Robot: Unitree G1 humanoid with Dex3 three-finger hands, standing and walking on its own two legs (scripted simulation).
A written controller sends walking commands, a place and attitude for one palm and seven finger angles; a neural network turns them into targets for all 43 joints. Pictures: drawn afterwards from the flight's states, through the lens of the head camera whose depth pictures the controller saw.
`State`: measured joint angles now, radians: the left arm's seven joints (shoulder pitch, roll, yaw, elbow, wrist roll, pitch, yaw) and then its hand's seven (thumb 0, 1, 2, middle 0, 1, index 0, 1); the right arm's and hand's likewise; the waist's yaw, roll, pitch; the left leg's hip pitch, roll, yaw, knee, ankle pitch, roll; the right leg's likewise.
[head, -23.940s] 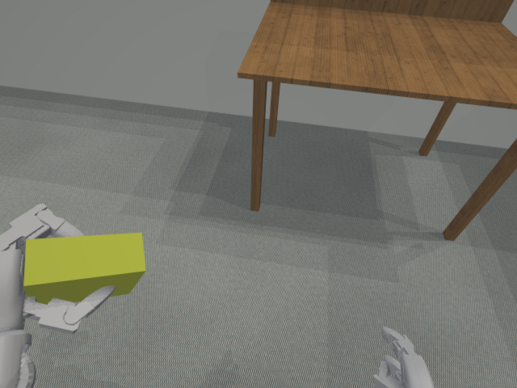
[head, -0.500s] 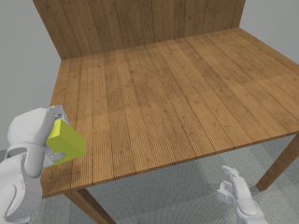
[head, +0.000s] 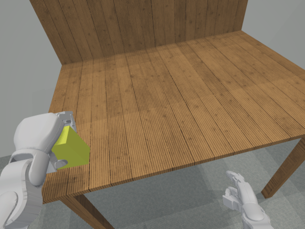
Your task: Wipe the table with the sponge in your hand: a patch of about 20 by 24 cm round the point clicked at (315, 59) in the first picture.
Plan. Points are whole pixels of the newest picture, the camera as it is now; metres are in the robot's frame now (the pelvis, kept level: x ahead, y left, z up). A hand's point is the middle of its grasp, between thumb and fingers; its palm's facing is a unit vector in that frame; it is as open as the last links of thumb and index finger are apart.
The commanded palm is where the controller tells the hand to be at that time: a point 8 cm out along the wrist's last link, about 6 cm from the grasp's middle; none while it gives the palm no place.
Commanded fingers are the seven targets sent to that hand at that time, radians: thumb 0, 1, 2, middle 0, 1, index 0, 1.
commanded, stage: move the sponge above the wiping area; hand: left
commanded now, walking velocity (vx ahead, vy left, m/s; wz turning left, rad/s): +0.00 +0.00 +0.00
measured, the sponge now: (61, 153) +0.23 +0.28 +0.11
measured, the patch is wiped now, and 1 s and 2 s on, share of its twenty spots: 0.00 0.00 0.00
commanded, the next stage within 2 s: none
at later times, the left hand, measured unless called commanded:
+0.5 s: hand (50, 135) +0.24 +0.30 +0.16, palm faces +0.16 -0.03 -0.99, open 9.1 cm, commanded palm +0.20 +0.28 +0.22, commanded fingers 0.00 0.10 1.30 -1.20 -1.60 -1.20 -1.60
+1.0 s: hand (54, 138) +0.25 +0.30 +0.14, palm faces +0.15 -0.09 -0.98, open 9.1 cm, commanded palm +0.21 +0.29 +0.20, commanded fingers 0.00 0.10 1.30 -1.20 -1.60 -1.20 -1.60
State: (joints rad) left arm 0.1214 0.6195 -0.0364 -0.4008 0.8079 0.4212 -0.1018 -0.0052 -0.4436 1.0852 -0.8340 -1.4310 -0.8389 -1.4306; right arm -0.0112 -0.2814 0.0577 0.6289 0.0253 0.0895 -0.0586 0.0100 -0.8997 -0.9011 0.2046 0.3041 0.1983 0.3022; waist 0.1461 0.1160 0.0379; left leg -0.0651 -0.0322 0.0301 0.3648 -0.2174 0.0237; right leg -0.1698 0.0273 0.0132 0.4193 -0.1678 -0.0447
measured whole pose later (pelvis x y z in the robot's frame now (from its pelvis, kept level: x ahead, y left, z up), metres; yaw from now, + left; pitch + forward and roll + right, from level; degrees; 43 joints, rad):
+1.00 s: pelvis +0.00 +0.01 +0.00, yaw +0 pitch -5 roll +1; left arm 0.02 0.54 -0.03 -0.19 0.83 0.43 -0.03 0.00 -0.45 1.09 -0.83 -1.43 -0.84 -1.43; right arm 0.00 -0.26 0.05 0.66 0.04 0.08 -0.05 0.01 -0.90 -0.90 0.20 0.30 0.20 0.30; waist 0.13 0.11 0.02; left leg -0.06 -0.04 0.03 0.35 -0.21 0.03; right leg -0.16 0.02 0.02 0.39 -0.15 -0.03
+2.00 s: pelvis +0.01 +0.00 +0.00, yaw +0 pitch -3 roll +1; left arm 0.04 0.52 -0.07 -0.14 0.87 0.39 -0.04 0.00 -0.45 1.09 -0.83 -1.44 -0.84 -1.44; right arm 0.02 -0.28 0.04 0.66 0.04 0.08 -0.06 0.01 -0.90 -0.90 0.20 0.30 0.20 0.30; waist 0.11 0.11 0.02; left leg -0.06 -0.03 0.02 0.35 -0.23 0.03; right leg -0.16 0.03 0.02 0.39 -0.17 -0.04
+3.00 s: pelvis +0.01 +0.01 +0.00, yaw +0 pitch -5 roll +0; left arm 0.04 0.53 -0.09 -0.17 0.88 0.35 -0.03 0.00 -0.45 1.09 -0.83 -1.43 -0.84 -1.43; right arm 0.02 -0.27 0.04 0.67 0.04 0.07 -0.06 0.01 -0.90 -0.90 0.20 0.30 0.20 0.30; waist 0.14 0.10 0.03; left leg -0.05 -0.03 0.02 0.35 -0.22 0.03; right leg -0.14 0.03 0.02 0.38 -0.16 -0.04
